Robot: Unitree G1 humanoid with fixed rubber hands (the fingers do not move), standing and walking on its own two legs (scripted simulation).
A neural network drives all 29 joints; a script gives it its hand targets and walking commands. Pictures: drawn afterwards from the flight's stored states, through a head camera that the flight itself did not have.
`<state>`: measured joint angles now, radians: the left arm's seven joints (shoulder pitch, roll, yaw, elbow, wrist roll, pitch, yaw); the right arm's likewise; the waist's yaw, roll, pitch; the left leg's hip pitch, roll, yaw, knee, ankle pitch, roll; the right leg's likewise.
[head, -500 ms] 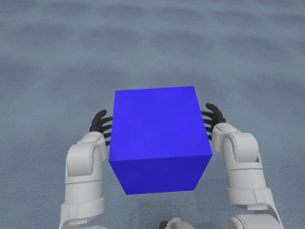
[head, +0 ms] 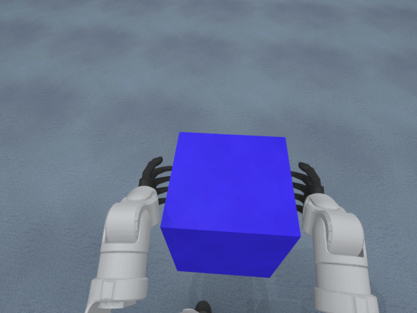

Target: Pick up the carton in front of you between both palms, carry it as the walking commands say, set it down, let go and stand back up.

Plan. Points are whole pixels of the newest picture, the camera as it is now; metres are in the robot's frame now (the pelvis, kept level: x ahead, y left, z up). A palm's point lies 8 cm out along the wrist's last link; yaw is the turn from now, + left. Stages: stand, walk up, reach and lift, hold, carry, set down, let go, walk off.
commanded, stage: carry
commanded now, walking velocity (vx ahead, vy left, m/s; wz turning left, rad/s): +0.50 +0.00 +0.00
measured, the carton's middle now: (227, 209) +0.35 +0.02 -0.02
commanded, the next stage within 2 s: none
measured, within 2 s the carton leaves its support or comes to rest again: neither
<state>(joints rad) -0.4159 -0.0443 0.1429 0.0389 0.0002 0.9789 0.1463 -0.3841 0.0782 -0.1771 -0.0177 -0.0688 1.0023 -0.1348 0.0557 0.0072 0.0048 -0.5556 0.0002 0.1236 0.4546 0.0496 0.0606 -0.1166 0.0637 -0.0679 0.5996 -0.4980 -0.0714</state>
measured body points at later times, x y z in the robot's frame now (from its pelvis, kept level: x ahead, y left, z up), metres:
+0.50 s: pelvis +0.32 -0.04 +0.01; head +0.27 -0.05 +0.46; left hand +0.59 +0.11 +0.11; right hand +0.59 -0.19 +0.10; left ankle +0.15 +0.08 -0.70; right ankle +0.40 -0.13 -0.72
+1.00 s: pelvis +0.60 -0.01 +0.01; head +0.57 +0.00 +0.46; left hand +0.88 +0.14 +0.09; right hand +0.88 -0.16 +0.10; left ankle +0.69 +0.07 -0.72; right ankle +0.42 -0.13 -0.68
